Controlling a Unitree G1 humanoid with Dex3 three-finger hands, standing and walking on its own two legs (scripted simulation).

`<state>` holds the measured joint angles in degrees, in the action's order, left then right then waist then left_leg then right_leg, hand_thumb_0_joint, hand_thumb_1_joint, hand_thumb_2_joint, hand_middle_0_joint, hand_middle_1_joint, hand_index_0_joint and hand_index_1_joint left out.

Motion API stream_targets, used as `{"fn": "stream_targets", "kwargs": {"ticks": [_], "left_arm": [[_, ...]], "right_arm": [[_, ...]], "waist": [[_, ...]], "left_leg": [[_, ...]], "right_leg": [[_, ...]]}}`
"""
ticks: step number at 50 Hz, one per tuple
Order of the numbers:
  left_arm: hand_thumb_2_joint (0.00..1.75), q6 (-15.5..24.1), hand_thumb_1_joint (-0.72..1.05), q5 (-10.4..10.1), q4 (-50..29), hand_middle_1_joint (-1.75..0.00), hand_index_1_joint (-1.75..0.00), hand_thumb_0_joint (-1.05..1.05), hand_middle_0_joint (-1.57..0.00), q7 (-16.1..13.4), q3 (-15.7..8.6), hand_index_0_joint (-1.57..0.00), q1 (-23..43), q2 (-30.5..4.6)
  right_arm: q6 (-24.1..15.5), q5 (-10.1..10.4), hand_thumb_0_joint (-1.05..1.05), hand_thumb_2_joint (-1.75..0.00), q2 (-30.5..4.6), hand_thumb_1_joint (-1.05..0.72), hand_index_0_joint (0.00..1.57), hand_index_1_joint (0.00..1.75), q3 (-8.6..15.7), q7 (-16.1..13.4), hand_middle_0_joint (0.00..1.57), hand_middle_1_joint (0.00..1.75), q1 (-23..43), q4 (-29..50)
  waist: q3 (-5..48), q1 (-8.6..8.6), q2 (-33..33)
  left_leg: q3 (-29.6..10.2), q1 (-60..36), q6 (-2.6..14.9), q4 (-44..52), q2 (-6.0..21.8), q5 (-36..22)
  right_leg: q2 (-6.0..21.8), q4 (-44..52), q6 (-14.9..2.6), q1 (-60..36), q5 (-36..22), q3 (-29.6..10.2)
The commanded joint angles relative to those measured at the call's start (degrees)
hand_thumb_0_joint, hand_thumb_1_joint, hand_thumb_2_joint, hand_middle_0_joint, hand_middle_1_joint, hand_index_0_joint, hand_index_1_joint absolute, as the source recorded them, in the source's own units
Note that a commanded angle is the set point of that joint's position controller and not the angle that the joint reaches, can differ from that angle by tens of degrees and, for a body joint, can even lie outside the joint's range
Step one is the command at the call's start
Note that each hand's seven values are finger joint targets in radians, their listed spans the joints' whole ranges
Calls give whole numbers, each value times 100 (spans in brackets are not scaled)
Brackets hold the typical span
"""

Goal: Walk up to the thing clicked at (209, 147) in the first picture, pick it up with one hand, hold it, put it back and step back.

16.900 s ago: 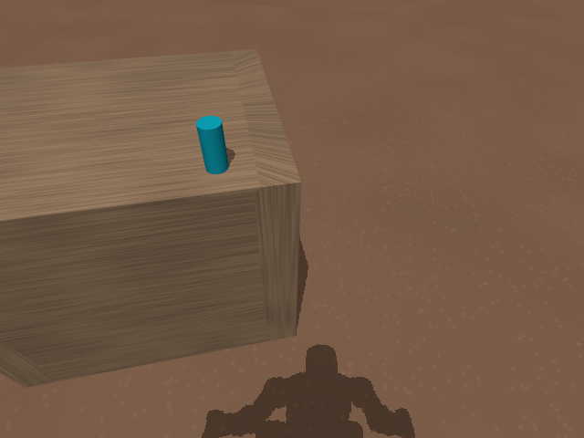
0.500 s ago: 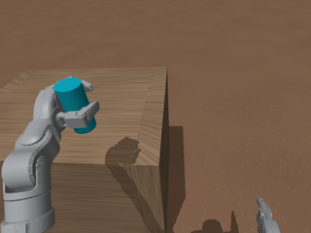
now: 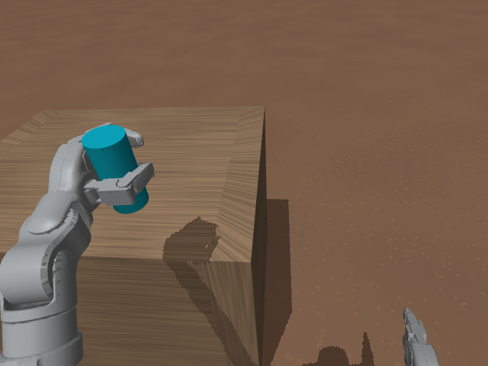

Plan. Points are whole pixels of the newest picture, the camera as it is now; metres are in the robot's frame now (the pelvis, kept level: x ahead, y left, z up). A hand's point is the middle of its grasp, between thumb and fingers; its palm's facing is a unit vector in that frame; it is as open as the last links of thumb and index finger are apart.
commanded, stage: hold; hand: left
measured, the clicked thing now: (118, 171) +0.32 +0.18 +0.25
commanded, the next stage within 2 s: crouch in 1.22 s
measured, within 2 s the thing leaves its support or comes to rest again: neither
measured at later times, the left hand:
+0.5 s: hand (127, 172) +0.32 +0.16 +0.25, palm faces +0.09 -1.00 -0.02, open 7.0 cm
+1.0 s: hand (128, 167) +0.32 +0.16 +0.25, palm faces +0.09 -1.00 -0.01, open 7.0 cm
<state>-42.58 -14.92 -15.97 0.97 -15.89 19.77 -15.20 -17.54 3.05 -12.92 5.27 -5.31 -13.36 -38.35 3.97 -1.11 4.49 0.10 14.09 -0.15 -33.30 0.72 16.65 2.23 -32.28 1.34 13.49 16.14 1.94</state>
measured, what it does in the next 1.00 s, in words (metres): stands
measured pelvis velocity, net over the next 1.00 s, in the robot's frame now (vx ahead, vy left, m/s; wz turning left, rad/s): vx -0.01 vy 0.00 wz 0.00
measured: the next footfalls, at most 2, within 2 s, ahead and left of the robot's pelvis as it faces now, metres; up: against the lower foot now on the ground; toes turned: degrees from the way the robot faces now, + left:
none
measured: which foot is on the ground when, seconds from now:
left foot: down 0.00-1.00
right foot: down 0.00-1.00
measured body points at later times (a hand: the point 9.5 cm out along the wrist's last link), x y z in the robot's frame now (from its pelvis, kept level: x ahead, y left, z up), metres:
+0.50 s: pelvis +0.00 +0.00 +0.00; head -0.04 -0.03 +0.45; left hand +0.31 +0.22 +0.25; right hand +0.17 -0.26 -0.07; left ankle +0.02 +0.12 -0.73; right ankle +0.01 -0.13 -0.73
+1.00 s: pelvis -0.01 +0.00 +0.00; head -0.05 -0.03 +0.45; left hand +0.31 +0.22 +0.25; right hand +0.17 -0.26 -0.07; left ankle +0.02 +0.12 -0.73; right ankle +0.01 -0.13 -0.73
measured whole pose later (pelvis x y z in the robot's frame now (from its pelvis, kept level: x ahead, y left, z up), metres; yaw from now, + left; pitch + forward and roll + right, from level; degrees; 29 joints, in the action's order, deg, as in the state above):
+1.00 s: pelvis -0.01 +0.00 +0.00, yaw +0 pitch -3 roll +0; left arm -41.8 -14.6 -12.3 0.9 -15.9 22.3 -15.3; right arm -17.7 2.9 -12.8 4.7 -5.3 -13.6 -38.5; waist 3.8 -0.7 4.3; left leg 0.2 14.3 -0.1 -33.2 0.7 16.2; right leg 2.2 -32.2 1.3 13.8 15.6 1.8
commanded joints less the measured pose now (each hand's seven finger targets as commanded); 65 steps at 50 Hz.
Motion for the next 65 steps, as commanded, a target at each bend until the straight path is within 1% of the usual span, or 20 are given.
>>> {"fn": "stream_targets", "kwargs": {"ticks": [1,4,5,7,17,21,23,26,28,30,34,38,43,44,48,49,54,61,62,65], "left_arm": [[134,589,47,-90,-1264,-146,-146,0,-133,29,-467,-134,2701,-1087],[132,617,45,-66,-1490,-145,-145,0,-133,42,-491,-135,2836,-1161],[133,604,47,-47,-1392,-146,-146,0,-132,49,-394,-134,2846,-1091],[134,607,45,-76,-1491,-146,-146,0,-132,19,-530,-134,2865,-1202],[134,605,48,-42,-1476,-146,-145,0,-132,7,-437,-134,2776,-1122],[133,667,45,-52,-1873,-146,-146,0,-132,1,-625,-134,2812,-1327],[135,593,48,-78,-1271,-146,-146,0,-131,46,-381,-133,2380,-914],[135,675,45,-37,-1769,-146,-146,0,-131,30,-625,-133,2697,-1358],[135,613,47,-59,-1415,-146,-146,0,-131,58,-324,-133,2372,-913],[133,679,46,-58,-1792,-143,-144,0,-129,17,-494,-131,2827,-1224],[135,670,45,-29,-1441,-146,-146,0,-131,63,-269,-133,2696,-1005],[133,693,45,-43,-1642,-144,-144,0,-129,21,-473,-131,2845,-1209],[134,675,42,-47,-1225,-145,-146,0,-130,-12,-557,-132,2906,-1249],[134,660,43,-13,-1145,-145,-145,0,-130,-4,-406,-131,2913,-1145],[134,701,43,-16,-1254,-146,-146,0,-131,0,-495,-133,3085,-1262],[133,653,44,-3,-854,-144,-144,0,-129,-2,-421,-131,2776,-1106],[132,703,46,-42,-1449,-144,-144,0,-130,52,-425,-132,2855,-1166],[133,682,44,-41,-1363,-145,-145,0,-130,46,-606,-131,2655,-1303],[133,679,44,-36,-1613,-145,-145,0,-130,55,-375,-132,2758,-1143],[132,662,42,-64,-1429,-144,-144,0,-129,29,-476,-131,2799,-1204]], "right_arm": [[-375,39,0,-6,-640,53,5,5,182,-14,5,5,774,955],[-391,32,0,-6,-607,54,5,5,134,16,5,5,843,1016],[-385,27,0,-6,-668,53,5,5,187,16,5,5,831,1107],[-363,33,0,-6,-690,53,5,5,229,29,5,5,733,1003],[-318,40,0,-6,-672,54,5,5,220,86,5,5,772,984],[-298,37,0,-6,-626,53,5,5,203,78,5,5,696,1011],[-290,20,0,-6,-627,54,5,5,150,80,5,5,781,1090],[-254,39,0,-6,-668,54,5,5,197,51,5,5,746,1048],[-269,6,0,-6,-534,54,5,5,69,55,5,5,772,1090],[-295,0,0,-6,-773,54,5,5,274,13,5,5,838,978],[-324,7,0,-6,-588,53,5,5,110,4,5,5,786,1006],[-353,-13,0,-6,-680,54,5,5,182,-22,5,5,760,1000],[-375,-8,0,-6,-632,54,5,5,143,-45,5,5,729,886],[-387,6,0,-6,-577,54,5,5,99,-27,5,5,845,970],[-383,14,0,-6,-568,54,5,5,83,-1,5,5,782,966],[-386,31,0,-6,-630,54,5,5,137,3,5,5,882,1042],[-376,23,0,-6,-624,54,5,5,128,49,5,5,917,1025],[-311,9,0,-6,-670,53,5,5,201,11,5,5,818,862],[-340,2,0,-6,-559,54,5,5,90,24,5,5,907,892],[-342,-6,0,-6,-655,53,5,5,147,-10,5,5,895,946]], "waist": [[1016,3,-333],[1246,-101,-173],[1272,-18,-293],[1248,-30,-215],[1177,-26,-246],[1259,-70,-244],[1052,-17,-479],[1271,-38,-179],[1015,-10,-303],[1141,6,-180],[1098,71,-201],[1295,34,-176],[1014,18,-329],[1025,1,-252],[1189,-47,-172],[997,-51,-295],[1147,-91,-134],[1184,-26,-188],[1178,-43,-126],[1173,16,-276]], "left_leg": [[13,-517,97,502,-162,-870],[-2,-591,71,490,-151,-976],[-9,-623,75,494,-137,-1025],[-14,-638,65,475,-127,-1105],[41,-557,98,470,-162,-960],[53,-572,93,435,-163,-1048],[19,-474,106,470,-146,-969],[31,-616,89,451,-149,-1107],[33,-456,91,491,-155,-949],[-8,-578,68,536,-129,-858],[-16,-571,87,535,-127,-833],[21,-654,90,482,-146,-990],[7,-482,103,547,-149,-730],[37,-470,102,550,-170,-725],[44,-464,107,522,-177,-810],[40,-400,93,541,-165,-774],[-15,-508,70,567,-128,-780],[14,-544,86,534,-131,-926],[45,-548,96,507,-154,-922],[44,-518,113,526,-158,-846]], "right_leg": [[-210,565,-107,39,-791,192],[-215,524,-130,-46,-830,207],[-231,518,-127,-61,-887,199],[-236,477,-134,-45,-941,208],[-206,527,-123,-21,-847,179],[-208,527,-113,-68,-896,188],[-219,548,-94,-92,-868,185],[-211,501,-133,-53,-970,176],[-214,545,-113,-46,-852,184],[-230,533,-124,17,-761,182],[-218,527,-126,35,-796,187],[-222,527,-125,-43,-901,189],[-213,579,-113,18,-681,191],[-201,587,-125,33,-680,186],[-184,550,-132,-45,-772,174],[-205,558,-133,3,-710,192],[-230,555,-139,-40,-692,207],[-227,533,-136,-48,-837,179],[-215,534,-142,-47,-832,176],[-210,573,-116,-51,-807,166]]}}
